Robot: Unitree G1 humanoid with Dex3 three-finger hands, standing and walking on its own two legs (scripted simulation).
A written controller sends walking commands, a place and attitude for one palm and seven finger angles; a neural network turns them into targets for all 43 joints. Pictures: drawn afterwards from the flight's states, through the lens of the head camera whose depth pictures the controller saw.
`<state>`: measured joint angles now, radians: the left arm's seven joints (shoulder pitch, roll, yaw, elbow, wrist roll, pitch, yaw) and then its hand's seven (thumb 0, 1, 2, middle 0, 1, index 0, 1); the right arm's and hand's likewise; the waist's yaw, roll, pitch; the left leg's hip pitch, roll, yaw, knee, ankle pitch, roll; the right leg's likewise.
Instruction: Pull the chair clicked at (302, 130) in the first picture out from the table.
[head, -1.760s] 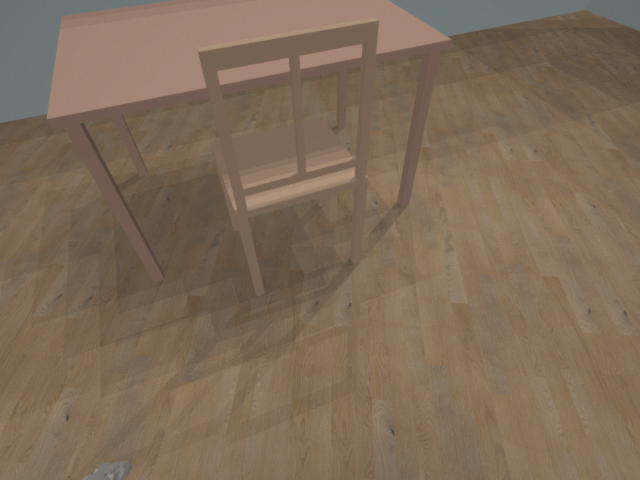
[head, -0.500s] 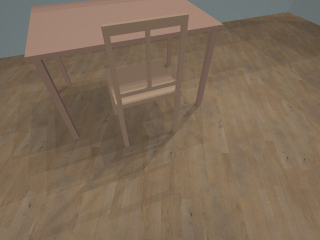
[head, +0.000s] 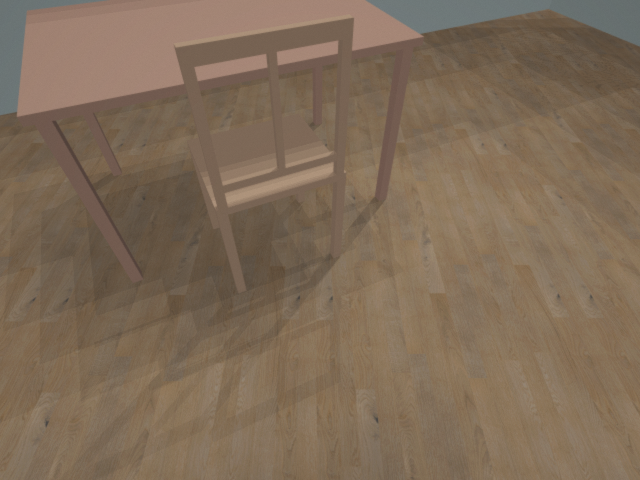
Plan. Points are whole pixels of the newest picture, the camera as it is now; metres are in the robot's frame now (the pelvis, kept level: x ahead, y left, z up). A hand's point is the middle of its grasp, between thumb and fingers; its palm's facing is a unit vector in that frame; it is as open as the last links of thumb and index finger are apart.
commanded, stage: walk to a spot facing it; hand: left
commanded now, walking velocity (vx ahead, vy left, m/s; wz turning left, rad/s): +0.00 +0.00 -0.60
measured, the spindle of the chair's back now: (276, 116) +0.97 +0.19 -0.08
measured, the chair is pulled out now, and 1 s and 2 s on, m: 0.00 0.00 0.00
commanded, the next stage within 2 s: turn to face it in 1.88 s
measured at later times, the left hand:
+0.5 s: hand out of the picture +0.05 +0.22 -0.18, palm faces -0.17 -0.96 -0.23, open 7.4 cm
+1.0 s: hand (318, 429) +0.23 +0.02 -0.17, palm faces -0.55 -0.81 -0.21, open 7.4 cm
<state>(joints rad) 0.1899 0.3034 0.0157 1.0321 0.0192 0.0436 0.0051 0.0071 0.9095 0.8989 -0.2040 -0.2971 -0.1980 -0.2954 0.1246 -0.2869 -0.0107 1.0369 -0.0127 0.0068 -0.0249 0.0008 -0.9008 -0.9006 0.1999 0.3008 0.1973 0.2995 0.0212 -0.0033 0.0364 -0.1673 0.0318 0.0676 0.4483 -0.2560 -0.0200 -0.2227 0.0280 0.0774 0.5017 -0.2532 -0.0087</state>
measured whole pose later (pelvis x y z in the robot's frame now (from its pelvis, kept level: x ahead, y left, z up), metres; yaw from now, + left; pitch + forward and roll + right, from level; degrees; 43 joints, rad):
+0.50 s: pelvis -0.04 +0.03 -0.01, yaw -13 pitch +1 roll +1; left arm 0.25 0.25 0.08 0.91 0.03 0.08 -0.01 0.01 0.91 0.90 -0.21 -0.30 -0.20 -0.30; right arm 0.17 -0.21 -0.04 0.88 -0.01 0.00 -0.03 0.00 -0.90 -0.90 0.20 0.30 0.20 0.30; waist 0.02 -0.06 0.04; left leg -0.24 -0.01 0.02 0.54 -0.32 0.01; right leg -0.47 0.10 0.19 0.76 -0.37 0.03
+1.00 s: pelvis +0.02 -0.07 -0.02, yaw -32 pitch +0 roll -1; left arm 0.13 0.22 0.06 0.89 0.02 -0.03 -0.03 0.01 0.91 0.90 -0.20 -0.30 -0.20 -0.30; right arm 0.40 -0.24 -0.05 1.06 -0.02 0.01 0.00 0.01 -0.90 -0.90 0.20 0.30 0.19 0.30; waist -0.05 0.02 0.08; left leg -0.35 0.17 0.09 1.18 -0.46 -0.04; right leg -0.35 -0.02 -0.10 0.65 -0.29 -0.03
